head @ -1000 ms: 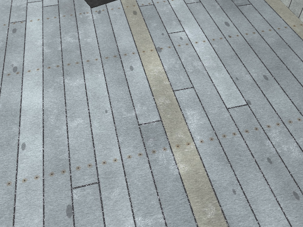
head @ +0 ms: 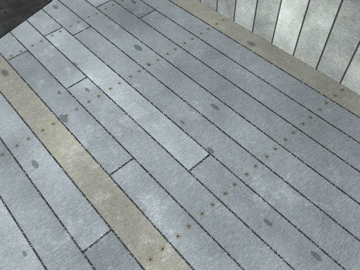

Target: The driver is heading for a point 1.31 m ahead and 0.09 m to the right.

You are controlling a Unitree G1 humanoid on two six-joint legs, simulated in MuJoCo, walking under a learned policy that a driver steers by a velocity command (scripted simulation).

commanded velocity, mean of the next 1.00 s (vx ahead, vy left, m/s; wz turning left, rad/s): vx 0.13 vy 0.00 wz -0.27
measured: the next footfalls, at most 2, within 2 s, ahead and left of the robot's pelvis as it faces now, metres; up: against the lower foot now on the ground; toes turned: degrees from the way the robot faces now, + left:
left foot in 0.14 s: +0.09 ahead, +0.16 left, +0.00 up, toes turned -11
right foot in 0.52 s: +0.02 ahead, -0.10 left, +0.00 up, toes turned -12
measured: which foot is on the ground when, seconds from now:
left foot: up 0.00-0.12, down 0.14-0.52, up 0.54-0.86, down 0.88-1.00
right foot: down 0.00-0.14, up 0.16-0.50, down 0.52-0.88, up 0.90-1.00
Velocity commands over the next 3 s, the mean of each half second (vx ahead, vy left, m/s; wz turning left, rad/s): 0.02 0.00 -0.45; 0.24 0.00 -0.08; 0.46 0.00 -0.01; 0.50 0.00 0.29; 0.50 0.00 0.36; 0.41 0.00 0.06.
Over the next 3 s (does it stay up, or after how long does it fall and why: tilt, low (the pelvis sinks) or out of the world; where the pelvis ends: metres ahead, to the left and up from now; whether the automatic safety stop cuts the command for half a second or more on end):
stays up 1.18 -0.05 0.00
